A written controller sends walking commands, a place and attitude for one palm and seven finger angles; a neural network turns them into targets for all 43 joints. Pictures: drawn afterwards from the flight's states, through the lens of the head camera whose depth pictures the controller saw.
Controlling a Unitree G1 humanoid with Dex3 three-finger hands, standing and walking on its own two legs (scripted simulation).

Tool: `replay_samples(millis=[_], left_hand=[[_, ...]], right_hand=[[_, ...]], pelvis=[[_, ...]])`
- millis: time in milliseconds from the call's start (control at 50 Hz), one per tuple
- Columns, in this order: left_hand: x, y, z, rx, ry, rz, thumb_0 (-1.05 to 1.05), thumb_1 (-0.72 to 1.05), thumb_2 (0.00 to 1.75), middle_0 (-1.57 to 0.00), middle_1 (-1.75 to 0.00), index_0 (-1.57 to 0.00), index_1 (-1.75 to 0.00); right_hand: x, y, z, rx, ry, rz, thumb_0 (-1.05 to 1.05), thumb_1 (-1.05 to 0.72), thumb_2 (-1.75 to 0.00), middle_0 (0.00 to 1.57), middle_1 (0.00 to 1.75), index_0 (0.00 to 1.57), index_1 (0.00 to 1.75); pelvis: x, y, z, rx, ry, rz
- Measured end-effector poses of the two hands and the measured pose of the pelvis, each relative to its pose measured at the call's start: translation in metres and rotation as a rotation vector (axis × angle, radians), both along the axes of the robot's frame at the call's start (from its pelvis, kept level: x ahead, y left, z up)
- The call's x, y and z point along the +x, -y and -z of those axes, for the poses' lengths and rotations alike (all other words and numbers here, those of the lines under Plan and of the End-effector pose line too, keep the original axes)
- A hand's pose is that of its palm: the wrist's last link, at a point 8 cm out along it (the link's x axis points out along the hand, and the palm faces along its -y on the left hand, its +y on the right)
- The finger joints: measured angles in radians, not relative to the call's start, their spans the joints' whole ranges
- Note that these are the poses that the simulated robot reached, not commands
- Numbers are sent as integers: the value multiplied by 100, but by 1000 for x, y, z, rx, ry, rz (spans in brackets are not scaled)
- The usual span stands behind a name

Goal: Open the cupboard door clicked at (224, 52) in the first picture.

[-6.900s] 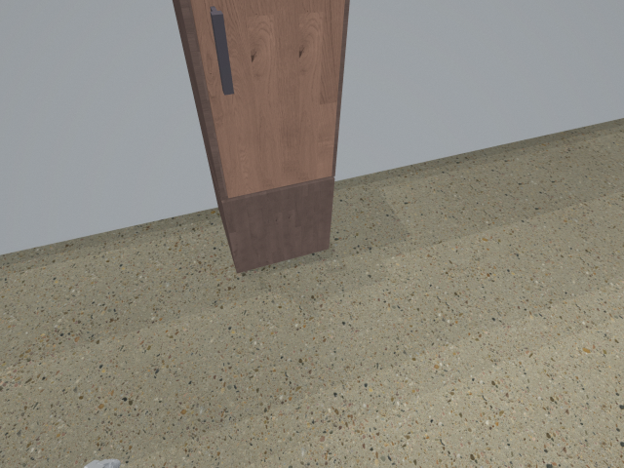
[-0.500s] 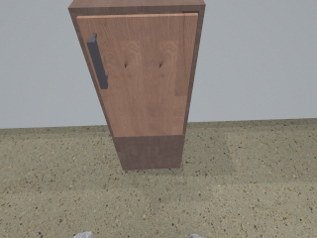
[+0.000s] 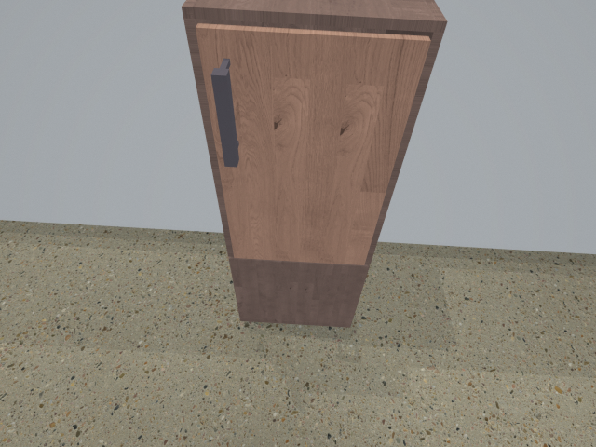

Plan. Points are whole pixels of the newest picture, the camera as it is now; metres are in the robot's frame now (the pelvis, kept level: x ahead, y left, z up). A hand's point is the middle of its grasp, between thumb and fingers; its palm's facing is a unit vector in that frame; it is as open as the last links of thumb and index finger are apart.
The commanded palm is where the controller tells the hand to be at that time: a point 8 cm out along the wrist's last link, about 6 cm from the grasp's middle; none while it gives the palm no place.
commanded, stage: come to a stop and stand still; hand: left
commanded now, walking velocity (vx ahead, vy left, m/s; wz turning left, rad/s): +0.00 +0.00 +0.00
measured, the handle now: (229, 115) +0.60 +0.17 +0.13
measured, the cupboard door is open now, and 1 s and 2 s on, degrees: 0 0 0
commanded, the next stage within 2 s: look again from close up in 0.46 s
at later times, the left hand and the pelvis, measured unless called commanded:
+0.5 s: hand out of the picture +0.00 +0.22 -0.15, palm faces +0.00 -0.98 -0.21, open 7.4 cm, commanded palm none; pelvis -0.01 +0.05 +0.01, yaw -1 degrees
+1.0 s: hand out of the picture +0.02 +0.19 -0.16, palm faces +0.00 -0.98 -0.21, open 7.3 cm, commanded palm none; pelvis +0.02 +0.02 +0.02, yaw -1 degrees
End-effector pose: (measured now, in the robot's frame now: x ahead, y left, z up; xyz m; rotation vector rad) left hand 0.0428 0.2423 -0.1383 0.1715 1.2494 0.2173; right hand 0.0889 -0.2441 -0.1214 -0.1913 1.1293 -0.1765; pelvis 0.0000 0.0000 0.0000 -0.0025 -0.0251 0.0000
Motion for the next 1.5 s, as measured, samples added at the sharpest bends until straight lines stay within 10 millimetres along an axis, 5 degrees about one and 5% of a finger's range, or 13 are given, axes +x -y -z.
replay_samples(millis=[100,220,340,560,740,1160,1240,1360,1420,1500], left_hand=[[-18,-25,-8,8,-20,20,0,91,90,-20,-30,-20,-30],[-39,-39,-15,26,-34,16,0,91,90,-20,-30,-20,-30],[-55,-36,-21,-1,-84,35,0,91,90,-20,-30,-20,-30],[-46,-22,-15,-42,-113,54,0,91,90,-20,-30,-20,-30],[-33,-14,-15,-36,-118,52,1,93,90,-20,-30,-20,-30],[-27,18,-12,-48,-137,34,1,93,90,-20,-30,-20,-30],[34,1,-62,31,285,-78,4,95,89,-20,-31,-20,-31],[138,8,-160,-1,1033,11,3,86,86,-20,-36,-20,-35],[149,20,-171,-83,1270,143,1,79,84,-20,-40,-20,-39],[131,23,-146,-153,1260,241,1,69,80,-21,-45,-22,-44]], right_hand=[[-2,-29,-5,23,69,-19,1,-91,-90,19,30,20,30],[-21,-59,11,85,23,-38,1,-91,-90,20,30,20,30],[-50,-59,11,74,-44,-3,0,-94,-90,20,30,20,30],[-113,-61,14,72,-245,39,1,-91,-90,20,30,20,30],[-120,-66,15,100,-297,52,1,-91,-90,20,30,20,30],[-72,-36,13,82,-240,33,1,-91,-90,20,30,20,30],[-42,-15,-1,20,-6,25,2,-92,-90,20,30,20,30],[40,15,-25,-39,382,-70,2,-91,-90,20,30,20,30],[81,25,-42,-59,543,-120,2,-91,-90,20,30,20,30],[122,30,-60,-80,682,-176,2,-91,-90,20,30,20,30]], pelvis=[[-3,-21,-4,4,20,19],[-11,-35,-3,21,10,23],[-15,-45,-10,10,-2,25],[-10,-45,-14,14,-8,21],[1,-35,-15,14,-10,18],[20,-8,-16,9,-12,16],[20,-3,-12,19,-20,-6],[8,4,4,15,-92,-41],[1,12,20,21,-143,-26],[-4,21,40,26,-175,-22]])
